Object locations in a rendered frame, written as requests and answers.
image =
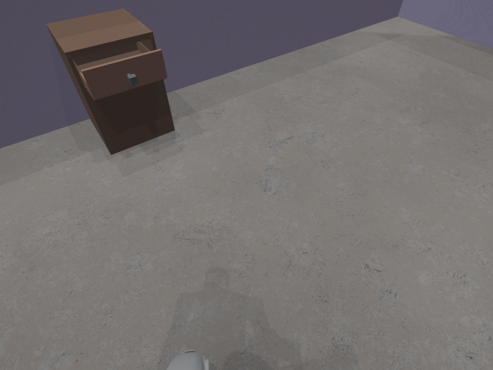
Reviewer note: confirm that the robot left thigh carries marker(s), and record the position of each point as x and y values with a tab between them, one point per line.
189	361

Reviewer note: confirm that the drawer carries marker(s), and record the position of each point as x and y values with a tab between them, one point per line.
105	73

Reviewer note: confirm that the cabinet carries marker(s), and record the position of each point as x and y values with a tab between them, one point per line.
128	118

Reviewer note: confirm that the handle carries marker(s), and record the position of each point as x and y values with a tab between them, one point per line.
132	79

